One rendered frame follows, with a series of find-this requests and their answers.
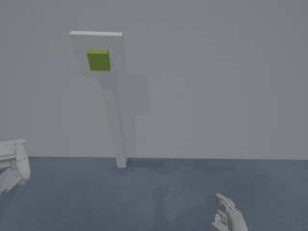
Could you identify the robot right hand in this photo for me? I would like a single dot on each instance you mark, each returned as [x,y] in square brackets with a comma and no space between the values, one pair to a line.
[233,221]

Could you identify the panel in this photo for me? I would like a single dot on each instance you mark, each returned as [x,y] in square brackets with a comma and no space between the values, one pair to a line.
[82,42]

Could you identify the robot left hand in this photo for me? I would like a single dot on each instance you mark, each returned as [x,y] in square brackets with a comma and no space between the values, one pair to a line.
[15,161]

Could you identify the button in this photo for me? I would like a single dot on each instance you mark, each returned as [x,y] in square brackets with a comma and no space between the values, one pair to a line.
[99,60]

